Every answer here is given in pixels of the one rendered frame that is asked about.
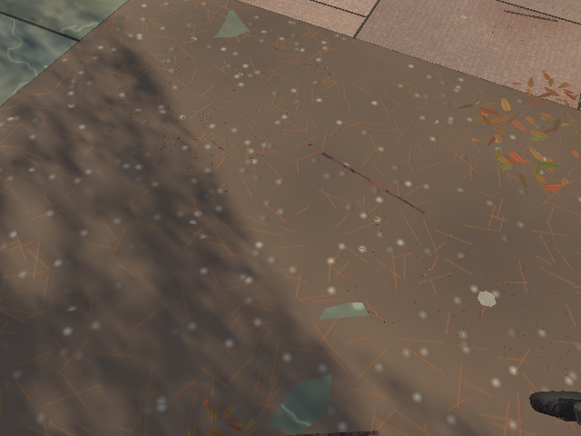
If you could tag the robot right hand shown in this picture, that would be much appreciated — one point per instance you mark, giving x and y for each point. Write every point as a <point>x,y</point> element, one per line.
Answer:
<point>563,404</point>

